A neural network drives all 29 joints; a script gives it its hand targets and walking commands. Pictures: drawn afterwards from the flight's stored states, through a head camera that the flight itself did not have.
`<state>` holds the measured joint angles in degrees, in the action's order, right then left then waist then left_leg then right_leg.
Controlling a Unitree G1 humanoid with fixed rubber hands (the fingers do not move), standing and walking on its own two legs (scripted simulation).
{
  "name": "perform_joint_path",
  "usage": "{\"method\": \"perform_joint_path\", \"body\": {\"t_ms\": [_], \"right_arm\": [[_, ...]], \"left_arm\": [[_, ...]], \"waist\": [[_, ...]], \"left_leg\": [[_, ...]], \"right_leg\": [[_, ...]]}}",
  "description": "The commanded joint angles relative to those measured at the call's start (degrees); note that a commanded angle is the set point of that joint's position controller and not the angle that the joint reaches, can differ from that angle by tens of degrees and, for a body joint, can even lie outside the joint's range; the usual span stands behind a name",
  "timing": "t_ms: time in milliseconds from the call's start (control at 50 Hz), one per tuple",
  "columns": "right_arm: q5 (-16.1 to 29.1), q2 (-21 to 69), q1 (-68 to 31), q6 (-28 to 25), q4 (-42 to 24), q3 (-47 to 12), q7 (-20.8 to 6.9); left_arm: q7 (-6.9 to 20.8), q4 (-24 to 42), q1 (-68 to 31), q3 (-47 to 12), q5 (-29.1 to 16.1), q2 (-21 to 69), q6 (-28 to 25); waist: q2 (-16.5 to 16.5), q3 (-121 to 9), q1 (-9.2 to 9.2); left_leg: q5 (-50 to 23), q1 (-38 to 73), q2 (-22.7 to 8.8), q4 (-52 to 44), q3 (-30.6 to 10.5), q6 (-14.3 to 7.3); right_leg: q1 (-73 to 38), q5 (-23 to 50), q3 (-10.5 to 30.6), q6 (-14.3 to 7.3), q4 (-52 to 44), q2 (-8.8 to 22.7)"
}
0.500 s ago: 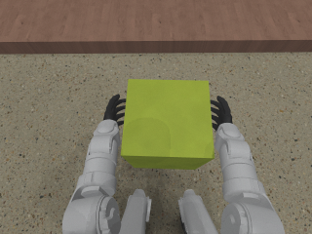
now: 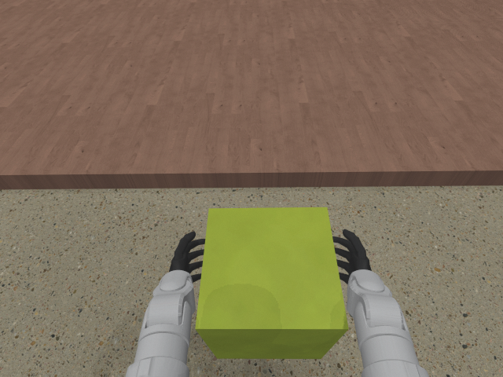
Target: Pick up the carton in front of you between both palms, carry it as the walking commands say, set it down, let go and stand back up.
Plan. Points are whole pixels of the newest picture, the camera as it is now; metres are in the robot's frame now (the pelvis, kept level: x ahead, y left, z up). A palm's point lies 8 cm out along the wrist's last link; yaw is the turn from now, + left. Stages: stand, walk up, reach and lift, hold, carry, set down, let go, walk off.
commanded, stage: reach and lift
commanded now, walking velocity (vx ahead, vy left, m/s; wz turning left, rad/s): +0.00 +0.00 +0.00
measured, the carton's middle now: (268, 288) +0.32 +0.00 -0.08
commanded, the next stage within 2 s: hold in 1.16 s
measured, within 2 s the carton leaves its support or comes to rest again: neither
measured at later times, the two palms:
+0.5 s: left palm (171, 274) +0.29 +0.15 +0.04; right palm (370, 271) +0.29 -0.15 +0.05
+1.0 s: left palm (171, 266) +0.29 +0.15 +0.06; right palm (371, 262) +0.30 -0.15 +0.06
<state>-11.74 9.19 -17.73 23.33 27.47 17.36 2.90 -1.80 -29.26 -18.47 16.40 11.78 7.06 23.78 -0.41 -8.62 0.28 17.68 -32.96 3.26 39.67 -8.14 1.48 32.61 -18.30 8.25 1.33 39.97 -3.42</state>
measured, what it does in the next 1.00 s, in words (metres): stands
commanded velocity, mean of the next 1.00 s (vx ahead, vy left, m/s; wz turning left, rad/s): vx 0.00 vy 0.00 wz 0.00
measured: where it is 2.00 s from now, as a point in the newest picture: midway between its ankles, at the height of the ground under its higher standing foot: outside the picture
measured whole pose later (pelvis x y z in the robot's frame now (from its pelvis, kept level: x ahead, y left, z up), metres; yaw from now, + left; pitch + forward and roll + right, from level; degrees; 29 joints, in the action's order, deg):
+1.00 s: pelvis +0.01 +0.00 +0.03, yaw +0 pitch -4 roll +0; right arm -15.8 8.7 -15.1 38.0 17.5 13.4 -0.2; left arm -0.5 -17.2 -14.4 13.0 15.7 8.6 38.8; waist -0.2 -0.6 0.2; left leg 11.5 -6.7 2.0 22.0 -7.9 1.0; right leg 6.4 -12.1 8.1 0.9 22.3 -1.9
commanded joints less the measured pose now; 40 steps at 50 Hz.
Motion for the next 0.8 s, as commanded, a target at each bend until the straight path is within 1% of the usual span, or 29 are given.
{"method": "perform_joint_path", "body": {"t_ms": [0,80,120,160,200,240,280,360,440,580,780], "right_arm": [[9.6,58.2,-26.1,2.1,-0.2,-36.6,-15.0],[10.8,58.2,-23.7,5.5,-3.6,-38.1,-15.6],[10.6,57.5,-22.7,7.2,-4.2,-37.5,-15.9],[9.6,57.0,-22.2,8.7,-3.8,-35.9,-16.2],[8.7,56.4,-23.0,9.9,-3.1,-34.0,-16.6],[8.0,56.1,-24.8,10.4,-1.9,-32.2,-17.1],[7.8,56.4,-27.5,10.3,-1.8,-31.5,-17.5],[8.4,57.4,-31.8,10.1,-2.9,-32.4,-18.0],[8.6,57.4,-33.2,10.0,-3.4,-32.9,-18.1],[8.4,56.1,-31.5,10.6,-4.1,-32.8,-18.1],[9.4,55.0,-27.2,11.9,-8.1,-34.4,-17.9]], "left_arm": [[14.6,3.1,-27.7,-35.6,-10.3,58.9,0.8],[14.9,7.5,-25.6,-37.5,-11.4,58.4,4.5],[15.1,8.5,-24.7,-37.2,-11.2,57.8,6.3],[15.3,8.4,-24.3,-35.8,-10.3,56.8,7.8],[15.6,7.6,-24.9,-33.7,-9.3,56.5,8.9],[16.0,6.3,-26.4,-31.7,-8.3,56.2,9.4],[16.4,6.1,-29.1,-31.0,-8.1,56.7,9.4],[16.9,7.3,-33.6,-32.1,-9.0,58.1,9.2],[16.9,7.4,-34.7,-32.7,-9.3,58.8,9.2],[16.5,7.9,-32.6,-32.8,-9.2,58.6,10.0],[15.9,12.0,-27.8,-34.2,-10.0,57.7,11.3]], "waist": [[0.4,-20.8,-0.26],[0.2,-16.0,-0.11],[0.2,-12.4,0.05],[0.0,-8.1,0.09],[0.0,-4.5,-0.26],[0.0,-2.0,-0.5],[0.0,-1.8,-0.43],[0.2,-5.3,-0.21],[0.3,-7.3,-0.02],[0.8,-7.8,0.08],[0.8,-8.2,-0.16]], "left_leg": [[-20.7,18.9,2.9,-8.0,3.8,-0.8],[-20.9,23.9,2.5,-12.6,3.7,-0.6],[-19.2,24.8,2.5,-14.5,3.8,-0.6],[-15.7,24.8,2.4,-16.0,3.9,-0.7],[-11.4,24.2,2.4,-17.0,4.3,-0.9],[-7.6,23.4,2.3,-17.5,4.7,-1.2],[-5.5,23.6,2.1,-17.3,4.8,-1.5],[-6.2,24.8,2.0,-16.5,4.8,-1.5],[-6.7,25.8,2.0,-16.5,4.9,-1.2],[-10.1,27.9,2.1,-17.9,4.7,-0.7],[-16.6,30.5,2.4,-19.1,4.5,-0.3]], "right_leg": [[-17.1,21.4,-3.8,0.1,-8.3,-2.7],[-22.1,21.8,-3.7,0.1,-13.0,-2.4],[-23.4,20.4,-3.7,0.0,-15.0,-2.2],[-23.6,17.0,-3.6,-0.3,-16.7,-2.1],[-23.0,12.5,-3.8,-0.5,-17.8,-1.9],[-22.3,8.6,-4.1,-0.6,-18.3,-1.7],[-21.9,6.3,-4.2,-0.8,-18.3,-1.6],[-23.0,6.8,-4.4,-0.8,-17.6,-1.5],[-23.9,7.2,-4.6,-0.8,-17.4,-1.7],[-25.2,10.3,-5.0,-0.8,-18.1,-2.1],[-27.9,16.5,-5.0,-0.3,-19.2,-2.6]]}}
